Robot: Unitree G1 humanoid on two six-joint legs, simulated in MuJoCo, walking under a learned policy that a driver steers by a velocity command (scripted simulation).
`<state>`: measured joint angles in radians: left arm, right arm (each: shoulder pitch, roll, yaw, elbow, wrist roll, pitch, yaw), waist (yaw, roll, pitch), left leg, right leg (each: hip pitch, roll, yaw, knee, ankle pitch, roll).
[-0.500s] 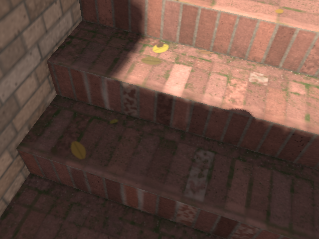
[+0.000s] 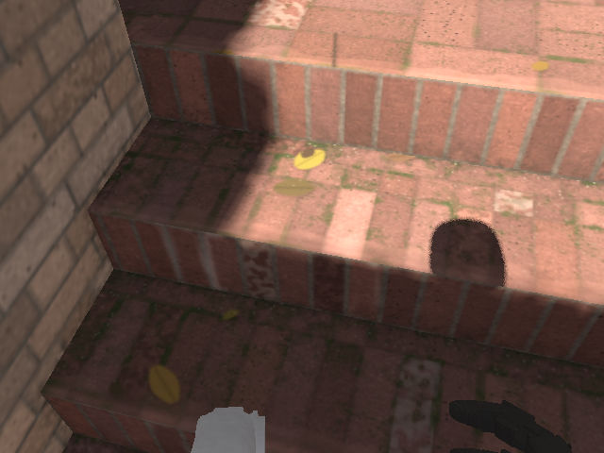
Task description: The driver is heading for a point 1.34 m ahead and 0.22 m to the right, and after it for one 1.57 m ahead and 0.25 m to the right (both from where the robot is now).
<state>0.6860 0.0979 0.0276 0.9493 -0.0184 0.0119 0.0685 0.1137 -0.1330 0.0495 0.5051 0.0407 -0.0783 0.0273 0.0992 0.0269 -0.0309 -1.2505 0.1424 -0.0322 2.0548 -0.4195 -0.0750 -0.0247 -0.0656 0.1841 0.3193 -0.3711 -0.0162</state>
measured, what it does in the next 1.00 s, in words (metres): climbs, turning right: left foot 0.17 m higher, then right foot 0.17 m higher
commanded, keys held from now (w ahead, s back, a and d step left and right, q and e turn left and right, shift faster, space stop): w+e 0.80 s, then w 0.10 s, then w+q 0.10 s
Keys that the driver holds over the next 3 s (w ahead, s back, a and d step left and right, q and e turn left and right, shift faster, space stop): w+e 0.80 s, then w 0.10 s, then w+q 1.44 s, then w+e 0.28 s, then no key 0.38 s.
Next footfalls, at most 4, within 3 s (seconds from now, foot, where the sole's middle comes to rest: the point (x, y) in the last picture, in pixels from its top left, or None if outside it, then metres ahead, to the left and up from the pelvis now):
0.10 left None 0.24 0.20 -0.60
0.76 right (430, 401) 0.49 -0.12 -0.43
1.28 left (444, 221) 0.73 -0.13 -0.26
1.68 right None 0.96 -0.42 -0.08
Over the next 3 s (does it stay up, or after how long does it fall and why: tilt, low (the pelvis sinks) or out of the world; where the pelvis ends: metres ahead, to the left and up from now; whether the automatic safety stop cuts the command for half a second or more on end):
stays up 1.51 -0.19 0.69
